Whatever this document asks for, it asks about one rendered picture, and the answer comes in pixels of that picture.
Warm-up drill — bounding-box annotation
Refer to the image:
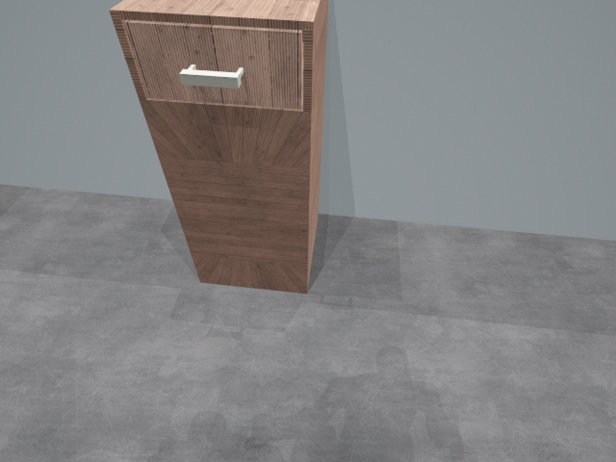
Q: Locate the cabinet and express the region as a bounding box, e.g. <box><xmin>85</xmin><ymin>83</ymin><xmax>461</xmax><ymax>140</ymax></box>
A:
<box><xmin>109</xmin><ymin>0</ymin><xmax>328</xmax><ymax>294</ymax></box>

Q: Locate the drawer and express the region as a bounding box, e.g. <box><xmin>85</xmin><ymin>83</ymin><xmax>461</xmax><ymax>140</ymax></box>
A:
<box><xmin>124</xmin><ymin>20</ymin><xmax>304</xmax><ymax>110</ymax></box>

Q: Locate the handle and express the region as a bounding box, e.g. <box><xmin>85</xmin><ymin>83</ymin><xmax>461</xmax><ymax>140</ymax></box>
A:
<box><xmin>179</xmin><ymin>64</ymin><xmax>244</xmax><ymax>89</ymax></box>

